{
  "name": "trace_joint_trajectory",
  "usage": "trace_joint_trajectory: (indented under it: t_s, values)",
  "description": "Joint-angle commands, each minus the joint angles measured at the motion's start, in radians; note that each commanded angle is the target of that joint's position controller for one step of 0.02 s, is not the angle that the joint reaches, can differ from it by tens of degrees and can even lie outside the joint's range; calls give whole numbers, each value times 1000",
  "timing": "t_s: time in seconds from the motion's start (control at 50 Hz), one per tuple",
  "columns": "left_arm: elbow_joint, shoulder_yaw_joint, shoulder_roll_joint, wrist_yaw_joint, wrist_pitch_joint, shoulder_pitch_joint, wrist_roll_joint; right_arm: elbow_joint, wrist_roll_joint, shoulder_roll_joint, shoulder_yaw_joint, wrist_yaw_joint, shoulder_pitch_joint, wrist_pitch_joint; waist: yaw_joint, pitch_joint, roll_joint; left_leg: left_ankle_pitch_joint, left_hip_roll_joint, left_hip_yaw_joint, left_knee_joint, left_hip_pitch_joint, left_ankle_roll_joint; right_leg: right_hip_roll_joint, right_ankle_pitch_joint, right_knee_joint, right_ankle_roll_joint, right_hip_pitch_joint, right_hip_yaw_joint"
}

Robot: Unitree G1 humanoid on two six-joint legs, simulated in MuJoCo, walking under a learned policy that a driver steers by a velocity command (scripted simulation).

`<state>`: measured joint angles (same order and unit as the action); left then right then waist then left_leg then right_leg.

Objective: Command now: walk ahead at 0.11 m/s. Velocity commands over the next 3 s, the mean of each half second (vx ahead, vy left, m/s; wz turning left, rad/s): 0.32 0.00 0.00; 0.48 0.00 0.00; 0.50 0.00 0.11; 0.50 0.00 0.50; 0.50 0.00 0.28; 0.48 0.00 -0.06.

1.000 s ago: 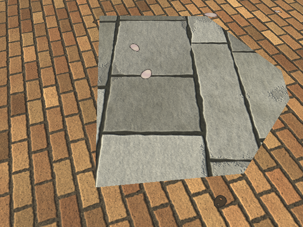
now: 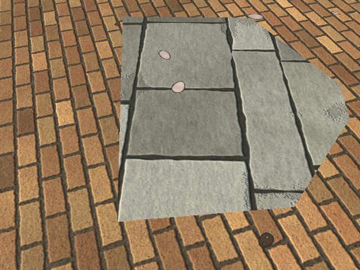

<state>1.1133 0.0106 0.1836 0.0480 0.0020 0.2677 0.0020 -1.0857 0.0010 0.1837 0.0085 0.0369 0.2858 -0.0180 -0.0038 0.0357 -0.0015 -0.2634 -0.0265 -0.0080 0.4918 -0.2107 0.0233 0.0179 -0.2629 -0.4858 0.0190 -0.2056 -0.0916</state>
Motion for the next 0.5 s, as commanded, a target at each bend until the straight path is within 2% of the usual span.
trace_joint_trajectory:
  t_s: [0.02,0.04,0.08,0.1,0.12,0.14,0.16,0.18,0.2,0.22,0.24,0.26,0.28,0.3,0.32,0.34,0.36,0.38,0.4,0.44,0.5]
  values:
    - [-10,15,82,5,4,72,7,9,11,128,28,9,82,1,-6,39,51,-355,47,-76,-145,-35,55,46,-226,5,-43,-83,68]
    - [-24,16,87,5,11,54,8,14,17,149,36,10,97,-1,-16,74,78,-497,95,-148,-185,-52,91,48,-301,-44,-55,-150,77]
    - [-56,8,54,-7,42,18,12,14,24,208,59,7,148,-18,-36,100,178,-634,279,-405,-314,-25,194,25,-207,-230,-59,-251,114]
    - [-67,11,64,-15,58,-1,16,21,22,215,65,6,142,-26,-37,127,174,-609,345,-491,-355,-55,232,-14,-169,-313,-67,-271,96]
    - [-73,16,71,-21,69,-8,20,35,16,207,65,4,123,-34,-26,134,151,-561,364,-510,-366,-64,240,-38,-198,-369,-79,-291,82]
    - [-76,17,65,-27,78,0,24,50,17,202,64,-1,96,-40,-10,138,143,-506,360,-483,-360,-64,227,-58,-236,-356,-91,-296,74]
    - [-78,18,64,-31,86,13,29,66,27,198,64,-5,61,-43,11,130,141,-444,334,-418,-345,-79,195,-69,-234,-262,-104,-243,77]
    - [-64,22,63,-33,94,51,30,85,39,195,63,-8,11,-40,45,116,128,-370,272,-311,-316,-135,156,-50,-175,-115,-111,-109,111]
    - [-29,30,59,-34,97,117,25,93,47,199,64,-10,-7,-35,72,90,112,-317,206,-217,-255,-196,131,-2,-51,-5,-101,50,162]
    - [4,40,68,-35,94,185,18,99,46,192,63,-11,-5,-32,88,71,74,-269,154,-158,-168,-241,114,24,5,32,-84,154,167]
    - [27,51,95,-34,91,289,16,113,39,152,50,-15,-25,-39,122,36,-29,-186,96,-82,27,-328,81,-68,-56,97,-104,270,17]
    - [28,72,189,-30,90,405,21,136,24,79,32,-22,-30,-55,144,-19,-267,-176,5,51,375,-474,25,-287,-184,256,-189,383,-333]
    - [31,74,234,-43,105,425,3,160,40,75,33,-22,-38,-72,130,12,-316,-291,-14,-18,591,-618,39,-422,-364,353,-308,339,-639]
    - [-1,54,167,-46,119,319,3,170,52,115,40,-27,-63,-84,82,99,-156,-217,63,-73,708,-699,60,-417,-412,352,-301,289,-598]
    - [-28,42,133,-52,126,246,5,167,50,129,42,-35,-64,-94,55,116,-102,-103,97,-77,722,-721,74,-366,-334,348,-259,272,-474]
    - [-50,37,132,-59,125,196,7,159,36,135,48,-37,-60,-101,35,100,-69,-20,121,-65,687,-697,75,-320,-206,353,-224,260,-369]
    - [-60,31,117,-61,120,182,7,160,25,155,57,-39,-75,-104,29,97,-61,35,139,-55,632,-674,67,-289,-60,357,-199,255,-278]
    - [-58,23,97,-59,112,203,1,160,21,149,59,-45,-82,-102,31,79,-70,75,147,-38,596,-635,55,-259,45,360,-184,244,-205]
    - [-52,21,96,-54,107,235,-3,162,20,129,56,-50,-96,-99,39,71,-85,102,144,-14,565,-615,40,-239,155,358,-184,241,-150]
    - [-53,23,115,-42,97,264,-7,192,18,104,48,-55,-170,-90,52,78,-78,152,135,16,466,-617,14,-219,276,363,-191,230,-82]
    - [-70,27,151,-27,91,273,-6,256,22,75,29,-60,-325,-89,80,102,-74,259,97,56,231,-521,-3,-195,295,394,-188,148,-19]
